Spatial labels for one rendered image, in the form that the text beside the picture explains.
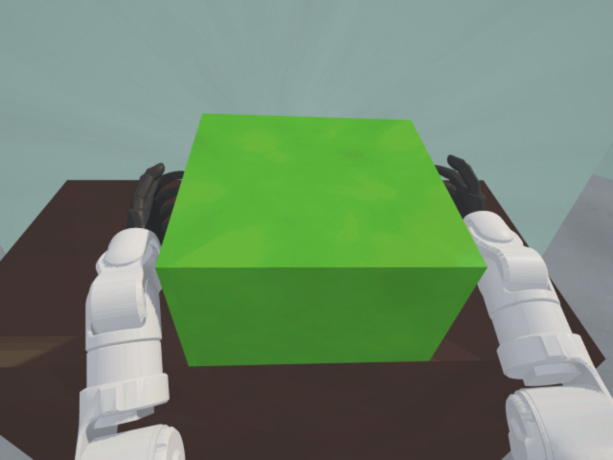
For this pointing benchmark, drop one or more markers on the robot left hand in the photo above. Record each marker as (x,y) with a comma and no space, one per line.
(145,210)

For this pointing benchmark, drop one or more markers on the robot right forearm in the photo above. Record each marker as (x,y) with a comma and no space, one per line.
(536,342)

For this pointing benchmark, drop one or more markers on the carton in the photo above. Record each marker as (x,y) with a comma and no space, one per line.
(298,240)

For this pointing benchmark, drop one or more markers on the robot right upper arm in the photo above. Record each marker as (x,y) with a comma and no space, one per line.
(568,422)

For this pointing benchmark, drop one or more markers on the robot left forearm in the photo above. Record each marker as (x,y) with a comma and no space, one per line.
(124,372)

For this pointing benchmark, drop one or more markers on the robot left upper arm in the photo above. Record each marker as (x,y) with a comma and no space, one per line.
(156,442)

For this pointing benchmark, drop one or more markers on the robot right hand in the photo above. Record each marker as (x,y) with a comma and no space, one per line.
(466,189)

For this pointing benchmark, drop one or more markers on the pedestal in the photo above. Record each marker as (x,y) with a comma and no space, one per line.
(452,407)

